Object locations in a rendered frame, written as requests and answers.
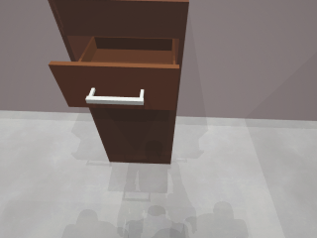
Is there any cabinet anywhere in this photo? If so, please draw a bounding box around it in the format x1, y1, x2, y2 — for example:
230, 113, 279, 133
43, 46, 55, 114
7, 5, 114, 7
48, 0, 189, 165

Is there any drawer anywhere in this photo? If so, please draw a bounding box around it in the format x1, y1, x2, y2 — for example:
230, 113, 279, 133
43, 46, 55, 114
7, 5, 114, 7
49, 36, 179, 110

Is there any handle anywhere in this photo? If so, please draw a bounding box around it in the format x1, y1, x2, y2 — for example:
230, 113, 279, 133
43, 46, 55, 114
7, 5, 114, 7
85, 87, 145, 105

